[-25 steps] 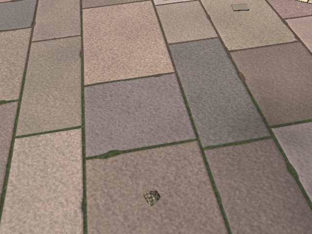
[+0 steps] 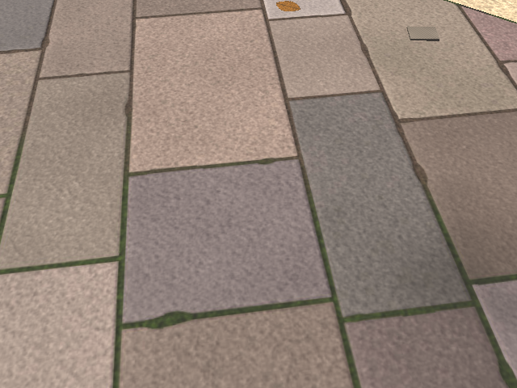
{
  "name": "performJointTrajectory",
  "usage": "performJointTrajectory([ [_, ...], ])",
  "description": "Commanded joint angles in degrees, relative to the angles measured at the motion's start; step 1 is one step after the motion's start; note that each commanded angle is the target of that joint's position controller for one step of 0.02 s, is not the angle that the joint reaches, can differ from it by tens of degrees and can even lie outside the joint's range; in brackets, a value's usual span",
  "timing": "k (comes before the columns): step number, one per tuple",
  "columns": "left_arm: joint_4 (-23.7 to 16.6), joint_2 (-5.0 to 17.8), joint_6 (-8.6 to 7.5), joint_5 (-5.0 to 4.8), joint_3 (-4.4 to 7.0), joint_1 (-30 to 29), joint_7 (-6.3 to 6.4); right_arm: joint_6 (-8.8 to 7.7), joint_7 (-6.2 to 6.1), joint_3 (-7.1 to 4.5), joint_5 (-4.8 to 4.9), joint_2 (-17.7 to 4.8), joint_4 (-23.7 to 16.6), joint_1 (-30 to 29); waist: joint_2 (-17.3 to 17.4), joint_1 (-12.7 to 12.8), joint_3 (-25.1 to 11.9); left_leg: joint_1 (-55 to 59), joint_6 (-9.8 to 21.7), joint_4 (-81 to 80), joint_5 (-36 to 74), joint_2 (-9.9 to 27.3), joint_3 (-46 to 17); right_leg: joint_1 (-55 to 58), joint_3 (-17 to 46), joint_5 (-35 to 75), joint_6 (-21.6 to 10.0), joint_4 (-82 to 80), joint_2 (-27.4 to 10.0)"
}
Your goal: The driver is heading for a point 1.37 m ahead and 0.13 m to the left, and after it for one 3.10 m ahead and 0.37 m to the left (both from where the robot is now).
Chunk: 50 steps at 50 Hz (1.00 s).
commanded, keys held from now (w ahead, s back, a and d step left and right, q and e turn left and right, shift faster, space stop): w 1.00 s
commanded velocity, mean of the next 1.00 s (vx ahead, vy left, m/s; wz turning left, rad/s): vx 0.50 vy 0.00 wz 0.00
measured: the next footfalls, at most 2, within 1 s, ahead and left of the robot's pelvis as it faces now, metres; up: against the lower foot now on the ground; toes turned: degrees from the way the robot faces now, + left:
right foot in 0.50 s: +0.44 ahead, -0.12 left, +0.00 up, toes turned -3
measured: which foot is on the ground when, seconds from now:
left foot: down 0.00-0.50, up 0.52-1.00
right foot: up 0.00-0.48, down 0.50-1.00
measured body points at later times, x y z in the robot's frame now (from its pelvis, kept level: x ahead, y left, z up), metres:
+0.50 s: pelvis +0.27 -0.03 +0.01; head +0.31 -0.04 +0.46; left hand +0.49 +0.17 -0.09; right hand +0.16 -0.26 -0.13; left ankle +0.10 +0.04 -0.71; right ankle +0.40 -0.12 -0.72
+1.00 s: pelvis +0.54 -0.04 +0.02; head +0.57 -0.04 +0.47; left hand +0.43 +0.18 -0.12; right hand +0.74 -0.25 -0.09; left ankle +0.69 +0.07 -0.69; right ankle +0.41 -0.12 -0.72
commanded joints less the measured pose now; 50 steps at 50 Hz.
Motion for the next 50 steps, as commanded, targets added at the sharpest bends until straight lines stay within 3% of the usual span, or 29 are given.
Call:
performJointTrajectory([
  [1,-5.85,8.15,-1.05,0.67,1.96,-3.18,-0.56,-0.38,0.31,-1.96,1.13,-5.48,1.69,9.38,-0.03,-3.44,-2.21,20.93,10.47,-23.85,-14.41,22.23,-34.75,-28.56,3.31,7.42,-1.28,14.97,-5.64],
  [3,-5.36,5.71,0.15,1.41,1.73,-2.37,-1.14,-1.49,0.00,-0.84,0.68,-2.57,3.46,10.01,-0.75,0.11,-0.76,12.95,6.98,-25.70,-3.75,17.91,-25.80,-22.56,3.37,8.96,-0.20,9.60,-8.16],
  [4,-5.10,4.21,0.75,1.48,1.51,-1.78,-1.46,-2.07,-0.12,-0.67,0.69,-2.53,4.48,11.41,0.19,0.76,-0.88,11.49,6.62,-26.25,0.31,17.22,-23.13,-21.07,2.90,9.04,0.46,7.64,-8.63],
  [6,-5.73,3.44,1.44,1.55,1.44,-3.75,-1.82,-2.95,-0.14,-0.81,0.93,-3.83,6.14,14.15,0.96,1.11,-0.31,10.77,6.33,-27.30,5.10,15.88,-18.93,-22.66,1.43,10.77,1.56,4.32,-9.60],
  [10,-9.37,4.67,1.99,1.24,1.62,-15.23,-2.12,-2.88,-0.07,-0.68,1.13,-4.94,7.70,18.55,1.71,-1.22,1.96,14.26,4.18,-29.25,9.48,13.76,-14.54,-31.29,-1.30,20.22,3.42,-5.58,-11.41],
  [14,-11.65,3.85,1.85,0.63,1.16,-23.55,-2.29,-2.74,-0.36,-0.20,1.12,-4.65,9.06,23.22,2.88,-3.96,1.59,19.47,1.57,-27.81,16.90,12.73,-11.86,-31.99,-3.47,26.67,4.20,-16.59,-9.95],
  [20,-14.43,4.20,1.25,0.53,0.97,-31.88,-2.19,-2.29,-1.41,0.02,-0.03,-5.28,11.11,27.53,4.02,-6.04,2.18,31.34,2.98,-23.04,27.04,15.94,-11.87,-32.88,-4.70,22.63,2.50,-26.10,-7.20],
  [22,-14.38,4.80,0.72,0.51,1.27,-30.16,-2.00,-2.20,-1.76,-0.15,-0.21,-6.02,11.31,25.92,4.35,-4.04,1.60,32.70,2.64,-19.37,35.63,16.98,-11.11,-28.35,-5.10,18.10,0.67,-29.03,-5.70],
  [23,-13.27,5.41,0.43,0.56,1.66,-26.45,-1.66,-2.20,-1.88,-0.28,-0.19,-6.53,11.25,24.70,4.79,-2.13,-0.18,32.18,1.88,-15.30,43.69,16.84,-10.34,-22.50,-5.78,15.75,-0.42,-30.42,-3.91],
  [24,-10.92,6.40,0.03,0.61,2.31,-19.37,-1.19,-2.08,-1.82,-0.39,-0.08,-7.05,11.34,23.89,4.73,0.79,-3.70,31.43,1.15,-7.77,49.08,16.08,-9.56,-14.23,-6.33,15.36,-1.74,-32.73,-2.01],
  [25,-7.49,8.15,-0.56,1.22,3.25,-9.09,-0.57,-2.05,-1.68,-0.30,0.34,-7.02,10.99,22.63,3.40,5.19,-8.98,25.61,0.03,3.33,44.63,14.08,-7.70,-0.66,-5.10,18.07,-3.59,-35.40,-2.89],
  [26,-5.54,13.18,-0.95,2.75,4.68,1.51,0.14,-2.29,-1.52,0.34,0.90,-5.07,8.80,22.23,-1.94,8.42,-16.71,12.89,-0.91,20.54,23.54,11.07,-5.60,14.92,9.22,13.44,-6.83,-35.31,-16.23],
  [27,-5.09,16.69,-0.45,2.77,5.63,2.41,-0.29,-2.10,-0.96,0.97,2.81,0.03,8.96,29.67,-14.09,4.59,-22.70,-7.05,-3.18,40.49,-20.73,0.05,-4.26,27.35,36.67,12.17,-15.71,-41.61,-30.40],
  [28,-5.30,12.74,0.12,0.52,5.10,-1.81,-0.91,-1.90,-1.22,-0.60,1.13,-6.09,9.11,24.83,-3.87,3.96,-16.84,-12.17,-2.13,43.32,-17.63,3.37,-10.89,21.57,35.75,8.24,-13.65,-44.78,-26.78],
  [29,-6.05,9.91,-0.07,-0.01,4.23,-7.89,-1.14,-2.20,-0.92,-0.79,0.94,-5.72,7.08,19.52,-3.01,1.71,-8.76,-12.98,-2.05,40.83,-11.57,5.69,-10.73,12.81,26.44,11.05,-11.64,-46.65,-24.73],
  [30,-6.07,7.21,-0.55,0.24,3.62,-10.62,-1.39,-2.29,-0.75,-0.69,0.82,-4.62,6.58,17.09,-0.88,0.23,-5.19,-10.95,-2.34,37.98,-8.31,7.42,-10.33,6.26,20.78,17.59,-10.05,-48.67,-22.20],
  [32,-4.39,3.95,-1.23,0.18,2.54,-10.45,-1.02,-0.84,-0.05,-0.57,-0.51,-2.50,6.77,17.59,-2.25,-2.81,-3.32,-5.99,-3.53,33.45,-6.55,9.24,-9.79,-0.87,12.74,23.78,-7.00,-50.75,-17.85],
  [34,-2.52,4.40,-2.07,-0.03,2.47,-7.04,-0.83,0.19,0.62,-0.59,-0.75,-1.31,6.57,17.38,-2.59,-3.65,-3.22,-5.33,-4.44,31.44,-5.67,9.24,-8.53,-2.19,9.65,29.02,-6.79,-51.71,-16.66],
  [36,-1.41,6.08,-2.37,-0.18,2.71,-4.81,-0.71,0.83,1.00,-0.67,-0.87,-1.41,5.21,13.60,-2.83,-3.76,-1.69,-8.60,-5.26,28.71,-2.62,10.03,-7.36,-2.67,7.24,29.96,-6.71,-53.23,-15.85],
  [42,0.40,5.92,-2.15,-0.11,2.02,1.29,-0.60,0.92,1.21,-0.01,0.05,-1.46,0.14,-1.87,-3.35,-0.40,1.23,-12.52,-6.75,11.64,8.50,9.93,-4.12,0.12,3.08,35.33,-4.95,-54.63,-13.68],
  [47,2.38,6.47,-1.80,0.53,1.95,6.08,0.12,0.57,0.99,0.30,0.24,-1.93,-2.40,-9.46,-3.93,1.82,2.21,-12.86,-5.18,2.63,8.35,8.11,-2.93,8.96,2.87,39.04,-5.64,-52.67,-16.09],
  [50,2.95,7.29,-1.50,1.01,2.25,5.29,0.69,-0.16,0.81,-0.11,0.22,-2.74,-3.04,-9.18,-3.79,0.40,1.98,-9.79,-2.90,-1.08,2.55,6.68,-2.58,13.14,2.34,47.65,-5.44,-48.25,-17.80],
])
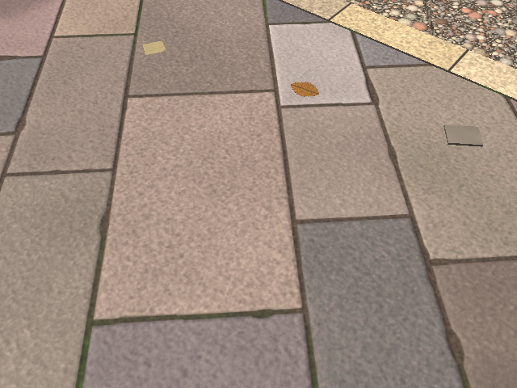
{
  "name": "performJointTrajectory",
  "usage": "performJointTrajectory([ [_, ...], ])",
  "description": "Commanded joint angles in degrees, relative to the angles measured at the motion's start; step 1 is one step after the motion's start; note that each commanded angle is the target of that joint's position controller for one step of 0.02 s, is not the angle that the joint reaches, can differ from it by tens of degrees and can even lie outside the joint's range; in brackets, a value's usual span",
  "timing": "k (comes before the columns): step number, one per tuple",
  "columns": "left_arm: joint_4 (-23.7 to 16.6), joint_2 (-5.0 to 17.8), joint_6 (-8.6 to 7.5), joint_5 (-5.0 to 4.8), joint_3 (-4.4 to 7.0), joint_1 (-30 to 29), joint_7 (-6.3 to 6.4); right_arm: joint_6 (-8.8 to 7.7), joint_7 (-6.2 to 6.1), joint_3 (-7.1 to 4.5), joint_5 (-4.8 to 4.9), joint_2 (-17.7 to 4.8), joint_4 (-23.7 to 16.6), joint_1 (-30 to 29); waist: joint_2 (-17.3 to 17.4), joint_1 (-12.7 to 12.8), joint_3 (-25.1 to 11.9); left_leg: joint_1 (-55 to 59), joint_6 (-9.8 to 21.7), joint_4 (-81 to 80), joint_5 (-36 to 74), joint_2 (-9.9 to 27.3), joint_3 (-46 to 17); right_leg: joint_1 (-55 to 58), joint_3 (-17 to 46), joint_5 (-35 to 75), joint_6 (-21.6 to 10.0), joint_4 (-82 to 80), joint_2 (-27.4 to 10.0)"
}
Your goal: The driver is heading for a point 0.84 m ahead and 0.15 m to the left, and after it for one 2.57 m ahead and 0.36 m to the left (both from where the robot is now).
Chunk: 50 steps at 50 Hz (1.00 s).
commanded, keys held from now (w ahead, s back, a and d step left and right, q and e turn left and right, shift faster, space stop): w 0.68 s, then w+q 0.32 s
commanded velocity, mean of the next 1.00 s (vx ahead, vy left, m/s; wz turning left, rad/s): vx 0.50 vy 0.00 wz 0.09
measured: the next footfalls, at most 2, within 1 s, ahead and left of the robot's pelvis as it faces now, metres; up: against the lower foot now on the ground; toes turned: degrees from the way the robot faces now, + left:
left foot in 0.06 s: +0.21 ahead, +0.09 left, +0.00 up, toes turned +4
right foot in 0.64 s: +0.51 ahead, -0.08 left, +0.00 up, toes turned -4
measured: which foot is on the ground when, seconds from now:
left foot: up 0.00-0.04, down 0.06-0.66, up 0.68-1.00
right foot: down 0.00-0.08, up 0.10-0.62, down 0.64-1.00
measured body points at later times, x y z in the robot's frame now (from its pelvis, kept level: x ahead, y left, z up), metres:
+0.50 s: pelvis +0.26 +0.03 +0.01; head +0.28 +0.04 +0.46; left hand +0.42 +0.25 -0.12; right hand +0.17 -0.20 -0.14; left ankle +0.17 +0.09 -0.74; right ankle +0.42 -0.11 -0.69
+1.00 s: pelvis +0.52 -0.02 +0.01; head +0.54 -0.02 +0.46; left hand +0.45 +0.22 -0.14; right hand +0.64 -0.24 -0.13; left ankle +0.63 +0.14 -0.67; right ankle +0.47 -0.08 -0.74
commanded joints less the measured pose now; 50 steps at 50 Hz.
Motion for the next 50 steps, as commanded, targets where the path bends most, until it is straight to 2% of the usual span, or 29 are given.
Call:
performJointTrajectory([
  [1,-0.63,8.99,-0.11,0.36,1.69,1.86,0.75,-1.48,-0.53,-1.43,0.05,-5.03,-3.17,-0.30,-5.51,-3.90,2.09,3.34,2.59,-3.81,-5.70,-2.61,1.20,0.70,5.86,47.71,-6.16,6.63,-17.97],
  [2,-0.57,9.47,0.02,0.31,1.83,1.09,0.72,-1.85,-0.94,-2.01,0.00,-5.78,-1.20,5.70,-5.55,-6.32,-0.99,10.80,3.71,-5.68,-6.63,-4.59,1.98,0.15,5.06,53.96,-5.45,13.48,-17.22],
  [3,-0.80,9.39,0.17,0.00,1.76,0.04,0.57,-2.41,-1.48,-2.87,-0.44,-7.09,2.21,15.54,-3.90,-10.32,-5.98,23.11,5.26,-8.82,-4.16,-5.15,1.94,-4.01,3.11,52.37,-4.29,24.34,-14.98],
  [4,-2.65,7.90,0.00,-0.61,1.18,-0.54,0.36,-2.86,-2.16,-4.23,-1.91,-11.49,4.44,26.06,0.31,-13.75,-12.91,38.57,8.47,-9.26,-8.23,5.92,-10.17,-16.20,1.36,34.74,-3.17,40.60,-12.35],
  [5,-3.24,2.52,0.15,-2.67,0.38,6.21,-0.25,-2.50,-1.93,-5.47,-2.33,-16.26,4.78,28.87,12.90,-10.60,-19.22,52.14,16.91,-15.60,-11.61,22.02,-38.66,-36.74,-1.26,-8.90,-0.62,62.46,-1.00],
  [6,-2.97,8.11,0.37,-0.97,1.93,2.08,-0.06,-1.75,-1.37,-5.08,0.14,-13.52,4.35,24.46,4.01,-9.83,-15.58,47.33,15.63,-19.54,-14.47,19.59,-41.08,-41.94,6.84,-10.24,-1.63,66.61,-2.99],
  [7,-4.83,7.95,0.19,-0.75,2.17,-3.04,-0.29,-1.79,-1.19,-4.19,0.68,-10.54,3.39,18.18,2.38,-7.43,-7.26,39.14,13.71,-20.78,-13.43,17.76,-31.63,-43.77,6.96,-4.66,-1.88,65.09,-5.77],
  [8,-5.33,7.01,0.00,-0.61,2.05,-5.71,-0.45,-2.27,-0.94,-3.42,0.50,-7.38,3.15,15.32,-0.22,-6.14,-3.46,32.34,12.05,-22.91,-7.46,15.25,-25.93,-41.94,6.76,-1.04,-1.71,62.08,-7.59],
  [10,-5.03,5.04,1.34,0.67,1.98,-5.23,-0.98,-2.99,-1.34,-2.29,0.53,-3.85,4.55,14.90,0.96,-2.90,-1.44,24.79,8.67,-25.19,-1.32,10.56,-17.68,-36.53,6.40,1.26,-0.64,56.87,-9.70],
  [11,-4.85,4.15,2.00,0.83,1.96,-4.68,-1.34,-3.42,-1.49,-2.13,0.50,-3.74,5.40,16.49,1.50,-2.38,-1.67,23.76,8.44,-25.66,1.36,9.94,-15.89,-35.11,5.90,1.65,-0.13,55.71,-9.63],
  [13,-5.62,3.93,2.87,0.99,2.06,-6.60,-1.78,-4.07,-1.67,-2.31,0.76,-5.24,6.76,19.53,1.34,-1.85,-0.93,23.20,8.55,-26.77,4.73,9.01,-13.24,-36.55,4.79,3.28,0.80,53.44,-9.99],
  [14,-6.44,4.11,3.20,0.99,2.08,-8.91,-1.91,-4.15,-1.71,-2.43,0.74,-6.07,7.11,20.53,1.35,-1.97,-0.17,23.17,8.52,-27.69,4.22,8.68,-12.32,-38.40,4.32,5.11,1.25,51.89,-10.45],
  [16,-8.32,4.72,3.55,0.82,2.10,-14.45,-2.05,-4.04,-1.74,-2.31,0.71,-6.36,7.66,22.78,1.42,-3.00,1.51,24.24,8.22,-29.10,4.22,8.09,-11.16,-42.51,3.47,9.20,2.13,47.72,-11.29],
  [22,-12.39,4.14,3.28,-0.09,1.29,-27.01,-2.18,-3.83,-1.97,-1.73,0.58,-5.97,9.24,29.23,2.06,-6.35,2.95,29.92,6.81,-28.86,11.28,7.07,-7.85,-44.14,0.82,17.16,2.84,32.03,-9.91],
  [27,-14.92,4.82,2.59,-0.13,1.18,-33.01,-2.03,-3.44,-2.67,-1.80,-0.22,-6.40,10.87,32.61,2.55,-7.71,4.09,38.51,7.85,-25.30,18.33,9.66,-7.49,-44.62,-0.15,13.81,0.75,25.09,-8.17],
  [29,-15.07,5.30,2.05,-0.18,1.44,-31.72,-1.87,-3.32,-2.98,-2.04,-0.44,-7.05,11.04,31.41,2.74,-6.26,3.59,40.04,7.26,-21.75,26.10,10.39,-6.67,-40.75,-0.79,9.82,-0.97,22.45,-6.79],
  [30,-14.22,5.77,1.75,-0.19,1.78,-28.58,-1.58,-3.30,-3.06,-2.18,-0.45,-7.55,10.94,30.21,3.11,-4.61,2.04,39.60,6.50,-17.88,34.09,10.15,-5.75,-35.42,-1.61,7.71,-2.04,21.08,-5.08],
  [31,-12.16,6.56,1.36,-0.12,2.38,-22.22,-1.18,-3.18,-3.00,-2.33,-0.37,-8.06,10.96,29.38,3.02,-1.99,-1.15,38.91,5.75,-10.74,40.31,9.30,-4.88,-27.66,-2.42,7.22,-3.22,19.00,-3.06],
  [32,-8.73,7.98,0.78,0.41,3.25,-12.19,-0.64,-3.05,-2.85,-2.24,0.03,-7.92,10.64,28.20,1.30,2.16,-6.27,34.12,4.51,0.29,37.86,7.03,-2.86,-14.84,-1.98,10.11,-4.83,15.90,-2.92],
  [33,-6.59,12.76,0.34,1.93,4.64,-1.50,0.01,-3.20,-2.62,-1.61,0.67,-6.17,8.62,27.63,-3.60,5.53,-13.54,21.65,3.30,17.24,18.83,4.15,-0.92,0.63,11.36,5.70,-8.09,15.35,-15.07],
  [34,-6.42,17.41,0.73,2.12,5.73,0.13,-0.34,-3.07,-2.02,-0.92,2.64,-0.93,8.11,34.42,-15.88,1.93,-19.06,1.67,1.01,37.82,-25.64,-7.27,0.65,12.84,39.79,3.45,-16.38,8.16,-30.43],
  [35,-7.13,14.50,1.48,-0.18,5.31,-4.97,-0.80,-2.68,-2.26,-2.36,1.10,-6.35,8.48,30.39,-6.24,0.96,-14.84,-2.88,2.14,41.51,-24.12,-4.27,-7.41,7.21,39.63,-1.09,-14.68,5.15,-27.91],
  [36,-8.30,10.85,1.36,-0.58,4.23,-11.38,-0.96,-2.79,-2.02,-2.53,0.92,-6.14,6.87,25.48,-4.34,-1.23,-6.71,-4.04,2.37,39.75,-18.47,-1.72,-7.59,-1.52,30.00,-0.69,-12.34,3.63,-26.14],
  [37,-8.54,7.63,0.82,-0.33,3.38,-14.26,-1.18,-2.84,-1.90,-2.39,0.87,-4.98,6.59,23.41,-2.06,-2.58,-2.82,-1.93,2.27,36.57,-14.79,0.22,-7.54,-8.42,23.57,4.34,-10.09,1.18,-23.56],
  [39,-7.22,4.37,-0.01,-0.36,2.31,-14.32,-0.56,-1.33,-1.30,-2.43,-0.42,-3.18,7.15,24.43,-4.00,-5.35,-0.74,3.03,1.36,32.02,-12.28,2.00,-7.47,-15.32,14.23,9.95,-6.13,-1.18,-19.32],
  [41,-5.79,5.06,-0.98,-0.42,2.28,-10.94,-0.24,-0.08,-0.69,-2.59,-0.66,-2.33,6.88,24.33,-4.36,-6.08,-0.75,3.26,0.86,31.18,-10.88,1.81,-6.85,-16.07,10.12,15.45,-5.55,-1.95,-18.75],
  [44,-5.13,6.82,-1.53,-0.39,2.54,-8.17,-0.02,0.94,-0.17,-2.70,-0.49,-2.43,4.45,18.17,-4.23,-5.83,1.16,-3.03,0.25,28.22,-5.26,2.79,-6.13,-14.88,5.01,18.16,-4.64,-3.50,-18.22],
  [47,-4.72,6.44,-1.54,-0.36,2.21,-5.71,0.21,0.97,0.27,-2.55,-0.15,-2.66,1.77,11.36,-4.39,-4.69,2.57,-6.95,-0.33,21.30,0.57,2.72,-4.84,-12.76,0.80,22.17,-3.52,-3.84,-17.19],
  [50,-4.33,6.67,-1.51,-0.44,2.01,-3.92,0.64,0.72,0.66,-1.84,-0.02,-1.77,-0.45,5.51,-4.67,-3.50,3.26,-5.51,-0.37,11.40,4.45,1.81,-1.58,-10.71,-3.18,27.39,-2.66,-3.11,-16.71],
])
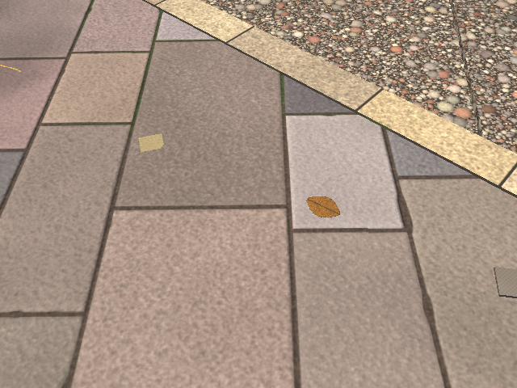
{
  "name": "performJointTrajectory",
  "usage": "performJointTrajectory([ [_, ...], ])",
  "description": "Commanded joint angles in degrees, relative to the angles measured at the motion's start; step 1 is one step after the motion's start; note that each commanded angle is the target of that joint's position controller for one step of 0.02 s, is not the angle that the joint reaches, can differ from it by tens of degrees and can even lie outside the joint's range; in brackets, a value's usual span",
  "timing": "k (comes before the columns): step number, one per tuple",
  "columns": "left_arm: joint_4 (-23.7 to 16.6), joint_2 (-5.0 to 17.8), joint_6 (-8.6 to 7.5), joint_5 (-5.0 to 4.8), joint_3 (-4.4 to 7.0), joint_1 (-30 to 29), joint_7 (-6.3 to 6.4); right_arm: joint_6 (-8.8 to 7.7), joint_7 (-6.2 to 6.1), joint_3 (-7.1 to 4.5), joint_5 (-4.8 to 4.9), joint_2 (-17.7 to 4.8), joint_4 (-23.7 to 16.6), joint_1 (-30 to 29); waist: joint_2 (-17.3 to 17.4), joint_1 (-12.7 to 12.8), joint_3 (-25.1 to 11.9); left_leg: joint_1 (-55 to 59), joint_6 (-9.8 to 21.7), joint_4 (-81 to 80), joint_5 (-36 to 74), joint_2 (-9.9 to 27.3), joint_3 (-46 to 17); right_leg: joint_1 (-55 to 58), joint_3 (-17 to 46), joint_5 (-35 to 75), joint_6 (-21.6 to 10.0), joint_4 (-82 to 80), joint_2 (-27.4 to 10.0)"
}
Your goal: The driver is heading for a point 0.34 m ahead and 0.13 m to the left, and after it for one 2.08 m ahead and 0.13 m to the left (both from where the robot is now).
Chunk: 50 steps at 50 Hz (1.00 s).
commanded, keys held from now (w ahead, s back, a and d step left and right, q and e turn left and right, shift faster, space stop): w+q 0.22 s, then q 0.34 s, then e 0.44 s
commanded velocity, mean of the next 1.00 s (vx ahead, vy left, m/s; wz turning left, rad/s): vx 0.22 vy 0.00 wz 0.27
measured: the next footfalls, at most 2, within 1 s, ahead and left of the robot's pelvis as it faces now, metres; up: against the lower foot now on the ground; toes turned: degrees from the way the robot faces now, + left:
left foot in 0.22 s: +0.26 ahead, +0.10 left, +0.00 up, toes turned +13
right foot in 0.78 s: +0.45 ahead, +0.00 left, +0.00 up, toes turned +20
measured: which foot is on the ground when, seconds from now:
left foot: up 0.00-0.20, down 0.22-0.80, up 0.82-1.00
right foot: down 0.00-0.20, up 0.22-0.76, down 0.78-1.00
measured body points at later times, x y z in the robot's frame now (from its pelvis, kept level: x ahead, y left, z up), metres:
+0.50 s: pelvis +0.23 +0.06 +0.00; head +0.27 +0.09 +0.44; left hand +0.30 +0.34 -0.13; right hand +0.34 -0.20 -0.13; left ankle +0.22 +0.09 -0.74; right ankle +0.35 -0.09 -0.67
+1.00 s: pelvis +0.32 +0.04 +0.00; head +0.36 +0.04 +0.44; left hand +0.32 +0.33 -0.13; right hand +0.50 -0.18 -0.14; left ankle +0.25 +0.15 -0.68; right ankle +0.41 -0.01 -0.74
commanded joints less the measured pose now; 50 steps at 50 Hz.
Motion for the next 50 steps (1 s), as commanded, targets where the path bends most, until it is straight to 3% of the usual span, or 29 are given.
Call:
performJointTrajectory([
  [1,-2.18,6.37,-0.79,-0.10,0.79,1.69,0.66,-0.52,0.49,0.70,0.05,-0.33,-4.86,-6.22,-5.53,0.29,4.16,0.28,0.12,-8.00,4.06,-0.82,3.91,-2.87,3.82,24.76,-2.07,-5.41,-15.86],
  [4,-0.99,7.08,-0.26,0.14,0.94,4.77,1.26,-0.61,0.66,0.89,-0.18,-0.62,-6.97,-10.26,-5.41,1.39,4.76,0.41,1.74,-13.39,1.47,-2.00,6.73,3.30,1.64,30.78,-2.20,-2.92,-17.58],
  [6,-0.87,7.96,0.24,0.29,1.13,4.47,1.67,-0.65,0.62,0.60,-0.34,-1.25,-7.42,-9.81,-6.08,0.32,3.89,3.46,3.61,-15.51,-2.90,-3.98,8.44,6.27,-0.32,42.27,-1.95,1.40,-18.42],
  [8,-1.19,9.59,0.85,0.49,1.62,3.20,2.03,-0.54,0.29,-0.12,-0.53,-2.55,-6.54,-5.63,-8.01,-1.99,0.88,9.74,6.14,-15.90,-8.95,-7.48,10.44,7.94,-2.09,57.47,-1.82,9.83,-19.04],
  [9,-1.58,10.42,1.34,0.62,1.91,2.45,1.99,-0.63,0.14,-0.73,-0.59,-3.58,-5.31,-1.12,-8.37,-3.87,-1.71,14.56,7.61,-16.99,-11.44,-9.42,10.87,7.83,-2.53,60.66,-2.01,17.44,-19.13],
  [10,-2.25,11.20,1.80,0.49,2.16,1.73,1.72,-0.98,-0.07,-1.60,-0.88,-5.05,-3.45,5.27,-7.84,-6.53,-5.27,22.88,9.25,-20.56,-11.50,-10.93,10.08,4.69,-2.91,57.05,-1.63,28.08,-18.93],
  [11,-3.89,11.29,1.84,0.14,2.20,-0.02,1.27,-1.29,-0.66,-3.20,-1.69,-8.88,-1.36,13.55,-3.88,-10.89,-9.63,36.12,12.27,-25.45,-13.08,-6.29,1.59,-6.06,-3.28,42.85,0.12,44.21,-17.50],
  [12,-7.70,4.47,1.56,-0.66,1.04,1.98,0.08,-1.25,-1.37,-4.70,-1.80,-15.22,-2.38,12.74,9.58,-6.47,-13.89,53.58,20.90,-27.26,-4.68,12.39,-26.93,-31.40,-2.09,-12.31,3.65,66.46,-6.52],
  [13,-10.43,8.93,0.96,-0.72,1.90,-4.65,-0.12,-0.45,-1.42,-4.82,0.17,-15.93,-2.92,13.96,3.55,-8.36,-16.01,54.25,24.28,-33.88,4.15,15.67,-40.36,-39.77,10.69,-17.64,4.37,73.90,-1.71],
  [14,-11.86,8.37,0.31,-1.12,1.60,-8.18,-0.09,-0.40,-2.02,-4.32,0.63,-14.43,-2.98,9.89,0.33,-6.19,-8.21,48.20,22.01,-33.80,14.49,14.83,-29.34,-43.17,13.31,-11.67,4.05,71.23,-6.08],
  [15,-11.55,8.26,-0.04,-1.18,1.49,-7.65,0.20,-0.71,-2.09,-3.52,0.96,-11.25,-3.40,6.97,-3.30,-3.92,-4.50,41.06,19.25,-33.88,25.45,12.44,-23.27,-39.87,13.13,-8.34,4.28,66.27,-7.66],
  [16,-10.82,8.32,0.57,-0.49,1.72,-6.64,0.51,-0.96,-2.16,-2.99,1.20,-9.34,-3.97,4.29,-5.58,-1.48,-2.40,35.57,16.41,-34.15,30.52,9.00,-17.60,-36.33,13.21,-7.73,4.76,62.14,-8.74],
  [17,-10.94,8.18,1.83,0.68,1.77,-5.49,0.55,-1.15,-2.36,-2.44,1.65,-7.90,-4.34,3.00,-4.92,0.09,-2.38,31.73,15.03,-34.55,32.85,6.47,-14.10,-32.88,13.27,-7.66,5.53,59.26,-8.99],
  [18,-11.07,7.63,3.13,1.27,1.79,-4.87,0.49,-1.50,-2.31,-2.11,1.68,-7.65,-4.53,2.94,-4.12,0.93,-3.08,29.91,13.95,-34.41,35.34,4.99,-12.39,-30.70,13.26,-7.66,6.13,56.85,-8.87],
  [21,-12.74,6.59,5.20,1.11,1.49,-6.09,0.25,-1.93,-2.25,-2.65,1.20,-10.73,-4.51,5.56,-1.82,1.24,-4.84,29.26,12.21,-32.91,43.50,2.14,-10.07,-31.20,12.00,-4.44,7.56,51.22,-7.72],
  [28,-18.23,9.17,6.61,0.43,1.22,-17.58,0.39,0.21,-3.20,-2.76,1.15,-11.69,-5.87,11.56,1.85,-3.08,-5.81,35.57,6.95,-30.01,38.83,1.15,-14.89,-37.93,13.16,2.31,8.00,42.19,-6.97],
  [32,-18.08,8.75,6.42,0.20,0.49,-18.33,0.39,0.38,-3.75,-1.70,0.21,-9.44,-5.85,12.49,2.45,-4.05,-4.78,39.37,6.43,-29.58,40.38,2.69,-13.87,-36.26,12.48,2.89,6.04,35.56,-6.66],
  [35,-16.98,8.01,5.95,0.01,-0.14,-17.01,0.19,0.27,-4.02,-0.40,-0.46,-7.63,-5.24,11.50,2.34,-3.68,-3.93,38.09,6.24,-28.78,41.06,3.09,-12.11,-28.36,11.57,0.73,3.86,28.24,-5.44],
  [37,-15.55,8.45,5.65,-0.29,-0.08,-14.11,0.45,0.11,-4.20,-0.11,-0.38,-8.52,-4.99,9.70,2.39,-2.30,-3.25,36.10,5.66,-26.47,41.53,3.43,-11.62,-20.63,10.95,-0.66,1.93,21.64,-3.79],
  [38,-14.56,8.91,5.34,-0.20,0.13,-11.27,0.63,0.02,-4.41,-0.30,0.21,-9.72,-5.00,8.35,1.58,-0.34,-3.12,35.34,4.76,-23.18,41.18,2.76,-10.92,-16.08,10.84,2.71,0.86,15.69,-3.11],
  [39,-13.88,10.45,4.68,0.08,0.52,-8.35,0.77,-0.17,-4.60,-0.54,0.82,-10.92,-5.26,7.62,-0.48,1.43,-4.20,33.27,3.02,-18.28,35.93,0.99,-9.85,-9.84,13.97,14.67,-0.42,9.83,-4.99],
  [40,-14.06,15.00,4.14,0.42,1.40,-5.33,1.00,-0.50,-4.74,-0.41,0.65,-10.79,-7.21,7.75,-7.24,1.32,-8.13,27.90,1.16,-8.33,16.51,-3.88,-6.91,-2.64,26.35,39.90,-3.96,10.91,-14.58],
  [41,-14.63,16.38,4.78,-0.83,1.59,-7.49,0.50,0.72,-4.54,-0.36,0.92,-8.42,-6.42,12.56,-16.18,-1.42,-11.39,20.71,-1.47,2.55,-27.66,-12.73,-1.53,-0.07,37.97,59.24,-15.04,11.24,-25.60],
  [42,-14.42,13.19,5.09,-1.46,0.76,-7.15,-0.39,1.78,-4.55,-0.25,-0.45,-9.35,-5.93,11.29,-10.92,-1.62,-10.63,18.00,-1.60,7.86,-35.39,-11.59,-3.72,-3.52,41.72,50.18,-16.68,8.06,-25.55],
  [43,-14.61,13.64,5.43,-1.11,1.23,-8.75,-0.72,2.28,-4.42,-0.43,-0.70,-9.36,-6.14,8.50,-7.68,-1.65,-5.65,15.27,-2.23,11.54,-32.90,-10.81,-4.29,-7.25,38.54,39.42,-15.22,6.56,-22.32],
  [44,-15.17,13.53,6.14,-0.69,1.46,-11.12,-0.61,2.61,-4.16,-0.48,-0.62,-9.21,-6.42,6.85,-5.90,-2.36,-3.41,13.77,-2.78,11.75,-29.46,-9.49,-4.34,-10.11,35.47,29.27,-12.69,4.90,-18.81],
  [45,-15.45,13.45,6.61,-0.61,1.64,-12.04,-0.32,3.01,-3.83,-0.54,-0.32,-9.35,-7.08,5.39,-6.92,-2.59,-1.98,13.14,-3.32,10.30,-26.90,-8.46,-4.14,-12.23,33.23,22.84,-10.71,3.52,-16.32],
  [47,-15.69,13.02,7.18,-0.46,1.91,-12.39,-0.22,3.37,-3.42,-0.19,-0.08,-8.35,-7.45,5.04,-8.50,-2.60,-3.71,14.16,-4.56,7.25,-23.84,-8.71,-2.83,-12.74,30.72,15.27,-8.39,2.69,-12.27],
  [50,-15.43,14.07,7.54,-0.38,2.79,-10.33,-0.35,3.58,-3.71,0.24,0.40,-7.16,-8.40,3.01,-9.03,-1.13,-5.20,13.81,-5.68,0.68,-24.02,-8.94,-2.22,-11.47,32.30,7.24,-8.12,2.03,-11.32],
])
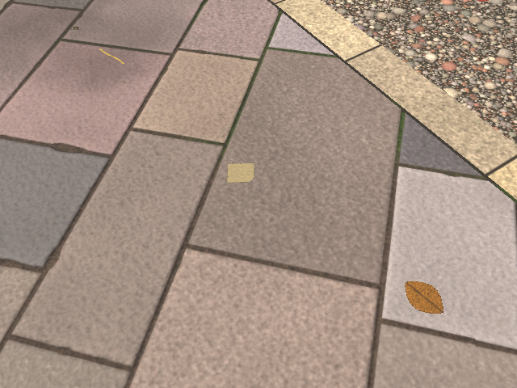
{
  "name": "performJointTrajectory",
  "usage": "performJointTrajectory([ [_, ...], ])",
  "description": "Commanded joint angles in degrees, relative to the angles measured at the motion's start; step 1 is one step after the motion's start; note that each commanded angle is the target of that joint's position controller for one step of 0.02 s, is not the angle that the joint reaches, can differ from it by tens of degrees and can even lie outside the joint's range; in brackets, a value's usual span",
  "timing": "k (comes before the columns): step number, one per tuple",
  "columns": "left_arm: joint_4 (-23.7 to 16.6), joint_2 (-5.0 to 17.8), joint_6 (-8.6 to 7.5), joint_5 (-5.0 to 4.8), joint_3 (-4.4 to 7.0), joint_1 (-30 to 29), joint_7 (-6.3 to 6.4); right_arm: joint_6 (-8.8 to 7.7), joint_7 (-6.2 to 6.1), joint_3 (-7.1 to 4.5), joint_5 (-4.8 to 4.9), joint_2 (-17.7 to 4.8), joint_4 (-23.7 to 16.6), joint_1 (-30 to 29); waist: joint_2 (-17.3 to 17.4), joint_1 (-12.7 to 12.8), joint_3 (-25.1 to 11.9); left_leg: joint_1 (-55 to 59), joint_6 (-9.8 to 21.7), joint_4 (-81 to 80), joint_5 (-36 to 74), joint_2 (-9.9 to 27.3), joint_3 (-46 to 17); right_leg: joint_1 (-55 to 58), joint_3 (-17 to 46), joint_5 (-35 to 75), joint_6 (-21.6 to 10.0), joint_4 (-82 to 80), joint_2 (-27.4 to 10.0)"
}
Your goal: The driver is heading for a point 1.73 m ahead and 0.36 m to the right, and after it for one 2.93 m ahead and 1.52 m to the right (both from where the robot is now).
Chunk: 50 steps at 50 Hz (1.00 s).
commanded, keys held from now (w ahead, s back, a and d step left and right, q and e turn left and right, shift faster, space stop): e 0.62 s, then no key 0.38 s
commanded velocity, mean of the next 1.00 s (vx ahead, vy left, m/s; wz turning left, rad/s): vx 0.01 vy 0.00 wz -0.44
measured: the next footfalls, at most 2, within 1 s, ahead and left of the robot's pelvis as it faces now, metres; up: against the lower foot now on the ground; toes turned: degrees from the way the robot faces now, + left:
left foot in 0.22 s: +0.04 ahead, +0.12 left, +0.00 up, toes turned -13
right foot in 0.68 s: -0.05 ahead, -0.08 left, +0.00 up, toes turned -26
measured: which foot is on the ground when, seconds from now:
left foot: up 0.00-0.20, down 0.22-0.68, up 0.70-1.00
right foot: down 0.00-0.22, up 0.24-0.66, down 0.68-1.00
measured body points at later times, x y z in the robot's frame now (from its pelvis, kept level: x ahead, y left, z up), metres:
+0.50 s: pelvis -0.01 +0.04 +0.01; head +0.02 +0.05 +0.45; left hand +0.18 +0.27 -0.13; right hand +0.01 -0.26 -0.10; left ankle +0.00 +0.13 -0.74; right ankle -0.08 -0.08 -0.67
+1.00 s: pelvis -0.04 +0.00 +0.00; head -0.03 -0.02 +0.45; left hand +0.19 +0.16 -0.11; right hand -0.11 -0.27 -0.14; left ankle +0.02 +0.13 -0.71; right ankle -0.08 -0.06 -0.74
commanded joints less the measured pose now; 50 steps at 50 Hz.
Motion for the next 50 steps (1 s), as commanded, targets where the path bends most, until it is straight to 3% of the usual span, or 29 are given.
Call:
performJointTrajectory([
  [1,-3.30,9.61,-0.05,0.24,2.91,0.58,0.10,0.22,-0.40,-0.86,0.36,-3.98,-2.19,3.56,-8.26,-0.65,-7.32,-1.71,-1.24,-4.30,0.31,-0.23,0.91,6.67,17.71,-3.29,-8.99,-9.20,-12.11],
  [6,-4.32,10.37,0.91,0.76,3.94,-0.76,-0.49,-0.49,-0.88,-0.62,0.98,-4.56,-3.36,3.24,-9.76,0.02,-7.93,3.41,-0.11,-13.18,1.81,-0.93,0.65,3.61,22.22,-10.31,-7.49,-10.24,-11.48],
  [8,-4.80,10.42,1.40,0.68,4.23,-2.30,-0.84,-1.07,-1.08,-0.59,1.35,-4.72,-3.08,6.00,-10.35,-1.00,-7.87,8.23,1.26,-19.93,2.69,-1.89,0.81,1.34,23.78,-11.28,-5.80,-10.41,-10.69],
  [10,-5.51,9.99,1.83,-0.02,4.28,-4.66,-0.84,-1.80,-1.64,-0.75,1.16,-5.02,-2.05,10.95,-9.71,-3.82,-6.94,16.54,3.20,-33.63,8.62,-1.89,1.00,-3.67,23.24,-15.95,-1.92,-8.78,-7.91],
  [11,-6.26,7.98,1.65,-0.53,3.76,-4.04,-0.72,-2.14,-2.24,-1.58,0.50,-8.73,-2.37,11.46,-3.84,-3.30,-5.77,19.37,4.96,-42.17,3.73,5.20,-6.46,-8.41,19.47,-21.66,1.59,-3.28,-3.68],
  [12,-7.92,4.84,1.23,-1.40,3.20,-3.52,-0.65,-2.07,-2.38,-3.00,-0.30,-15.26,-4.29,8.25,11.20,-1.84,-5.47,19.00,10.61,-48.40,-4.52,21.15,-25.37,-16.15,6.79,-24.35,4.09,12.63,5.73],
  [13,-6.31,8.89,0.91,0.98,4.09,-2.92,-0.09,-1.92,-1.96,-2.86,-1.13,-14.40,-5.63,2.28,7.31,-0.73,-2.16,9.07,14.05,-48.10,1.24,25.45,-25.50,-15.75,2.87,-24.17,4.57,25.78,3.53],
  [14,-5.60,10.04,0.90,1.22,4.58,-2.01,-0.35,-2.15,-1.73,-1.66,-1.06,-9.91,-6.53,0.56,4.08,1.14,-2.27,4.88,14.29,-45.69,9.91,22.82,-20.63,-11.00,3.25,-21.82,4.32,33.12,1.59],
  [15,-4.50,9.29,1.13,1.27,4.56,0.34,-0.72,-2.36,-1.51,-0.89,-0.64,-7.14,-6.96,-1.95,3.08,3.13,-1.89,4.51,12.51,-43.84,16.46,18.75,-14.02,-10.17,2.63,-18.80,4.24,37.89,1.25],
  [16,-3.81,8.78,1.59,1.45,4.48,1.96,-1.03,-2.59,-1.44,-0.69,-0.29,-6.60,-7.58,-2.89,4.66,3.66,-2.64,6.88,11.20,-42.39,21.04,16.00,-9.42,-11.05,1.72,-16.79,4.48,41.62,1.03],
  [18,-3.73,8.40,2.21,1.20,4.09,1.78,-1.79,-2.67,-1.43,-0.66,-0.26,-6.70,-7.94,-0.42,6.43,1.81,-3.53,12.30,11.47,-39.69,31.90,14.63,-4.82,-13.95,-0.43,-16.75,5.76,43.75,0.21],
  [21,-6.08,7.32,2.55,0.72,3.25,-3.54,-2.49,-2.60,-1.31,-1.43,-0.16,-8.30,-6.34,6.76,6.46,-2.37,-4.42,22.33,13.02,-36.87,40.93,16.79,-4.04,-17.55,-1.50,-17.97,7.39,37.71,-1.26],
  [23,-7.12,6.93,2.82,0.46,2.88,-5.15,-2.85,-2.49,-1.13,-1.96,-0.21,-9.33,-5.85,8.67,7.43,-3.58,-5.14,25.15,13.47,-35.80,42.94,18.28,-3.56,-16.58,-2.23,-19.59,7.60,33.42,-1.90],
  [30,-9.81,6.24,2.78,-0.66,2.04,-6.10,-3.05,-2.21,0.52,-3.16,-0.46,-11.49,-6.19,6.33,10.32,-3.30,-6.48,19.22,11.87,-31.74,44.56,19.76,1.86,-2.18,-8.06,-20.98,4.39,16.95,-2.19],
  [32,-9.61,5.64,2.23,-0.37,1.88,-4.00,-2.74,-1.92,0.68,-3.35,0.18,-11.80,-6.00,5.43,9.25,-1.47,-7.01,16.63,9.90,-27.71,41.59,19.20,3.44,3.67,-8.72,-15.31,2.85,6.83,-1.50],
  [33,-9.04,5.81,1.54,0.34,1.81,-2.12,-2.20,-1.70,0.70,-3.30,0.55,-11.42,-5.55,5.62,6.49,0.18,-7.33,12.85,7.15,-23.70,36.09,17.90,5.38,9.37,-7.38,-6.72,2.04,-2.55,-1.39],
  [34,-8.77,9.68,0.58,1.41,2.57,-0.03,-1.50,-1.45,0.90,-2.69,0.32,-8.93,-5.77,7.46,-3.51,0.57,-8.87,3.41,3.38,-13.15,22.62,14.33,9.09,18.34,4.83,-2.67,0.40,-8.52,-9.56],
  [35,-10.42,17.55,-0.09,0.57,3.94,-0.44,-1.27,-1.02,0.85,-0.91,-0.21,-2.99,-9.40,6.70,-17.15,-0.77,-7.31,-11.48,-0.44,-4.08,-9.06,4.51,11.71,20.78,25.06,24.04,-6.80,-7.22,-26.76],
  [36,-8.56,15.41,-0.29,-0.15,3.99,4.82,-0.85,0.08,0.02,-1.36,-0.28,-6.23,-8.84,3.76,-10.72,3.71,-9.81,-7.72,-0.32,2.76,-9.95,5.99,3.79,17.16,20.95,28.78,-13.13,-4.69,-27.42],
  [37,-8.27,11.49,-0.31,-0.03,2.56,1.70,-0.60,0.59,0.20,-1.57,0.63,-6.56,-8.15,3.95,-9.02,0.95,-6.35,-7.71,-0.12,5.14,-6.48,6.41,2.60,14.63,15.71,27.03,-13.01,-4.88,-23.64],
  [38,-8.79,8.52,-0.14,0.12,1.53,-3.03,-0.30,0.49,0.51,-1.70,1.00,-6.87,-7.04,4.45,-7.91,-0.94,-3.65,-6.93,-0.02,3.55,-1.78,7.09,1.85,11.97,11.19,22.43,-10.39,-6.18,-19.47],
  [39,-9.23,7.74,-0.07,0.13,1.15,-5.96,0.12,0.33,0.77,-2.09,0.56,-7.89,-6.23,5.16,-9.02,-2.07,-2.99,-6.79,-0.15,2.29,1.63,6.95,2.36,12.41,8.71,21.50,-8.19,-6.51,-16.40],
  [40,-9.15,7.32,-0.17,0.03,0.90,-6.06,0.44,0.36,1.09,-2.27,-0.09,-8.47,-5.04,6.96,-9.59,-2.20,-4.24,-5.04,-0.53,2.81,3.71,6.25,3.15,12.92,6.70,26.54,-7.91,-5.93,-14.96],
  [42,-8.33,7.00,-0.56,-0.05,0.47,-4.73,0.41,0.59,1.57,-2.01,0.14,-7.38,-3.97,8.27,-7.00,-2.29,-6.74,-2.56,-0.96,1.88,5.22,5.52,3.17,14.09,5.21,28.76,-7.80,-5.49,-14.76],
  [45,-6.81,7.05,-0.96,0.33,0.13,-3.44,0.49,1.18,1.49,-1.36,0.38,-5.53,-3.68,6.56,-7.32,-1.16,-5.22,-1.17,-1.11,-5.47,5.23,5.42,3.04,13.81,5.98,20.67,-7.73,-6.47,-14.84],
  [50,-4.56,7.43,-1.00,0.98,-0.23,-2.68,0.54,1.07,0.50,-0.77,0.60,-4.61,-2.53,5.47,-7.96,-0.07,-3.82,5.43,0.24,-17.29,3.83,4.08,3.47,10.12,8.68,13.33,-8.28,-5.85,-15.18],
])
Velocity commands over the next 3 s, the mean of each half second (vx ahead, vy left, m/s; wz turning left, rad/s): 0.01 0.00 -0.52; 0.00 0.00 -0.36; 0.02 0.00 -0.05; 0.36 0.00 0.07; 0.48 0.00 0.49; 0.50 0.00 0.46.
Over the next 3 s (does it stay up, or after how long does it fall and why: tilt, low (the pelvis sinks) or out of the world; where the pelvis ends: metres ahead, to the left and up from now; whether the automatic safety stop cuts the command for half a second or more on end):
stays up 0.64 -0.25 0.01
